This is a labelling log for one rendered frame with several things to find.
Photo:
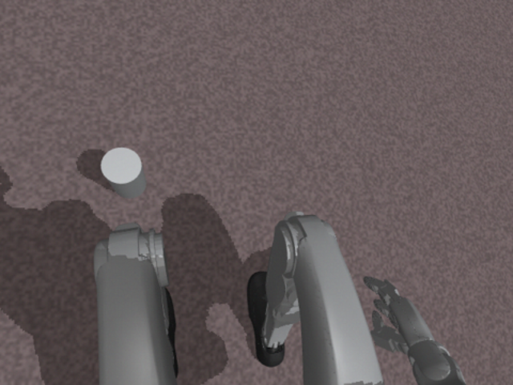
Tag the can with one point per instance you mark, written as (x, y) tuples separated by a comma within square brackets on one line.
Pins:
[(124, 171)]

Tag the right robot hand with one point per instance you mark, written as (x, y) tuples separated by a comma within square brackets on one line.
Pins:
[(402, 314)]

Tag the right robot arm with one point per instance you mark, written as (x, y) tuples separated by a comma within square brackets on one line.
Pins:
[(433, 365)]

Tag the right robot foot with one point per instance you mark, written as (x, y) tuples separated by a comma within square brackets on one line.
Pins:
[(257, 303)]

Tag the left robot foot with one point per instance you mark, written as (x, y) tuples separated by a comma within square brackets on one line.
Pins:
[(171, 332)]

